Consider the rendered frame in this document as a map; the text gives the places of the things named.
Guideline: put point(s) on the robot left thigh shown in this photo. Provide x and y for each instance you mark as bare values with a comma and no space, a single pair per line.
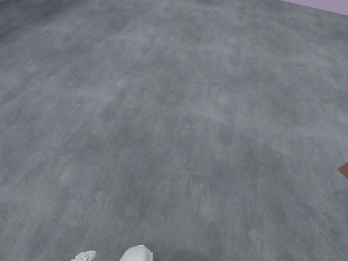
137,253

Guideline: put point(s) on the cupboard door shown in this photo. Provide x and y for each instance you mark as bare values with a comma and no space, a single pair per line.
344,170

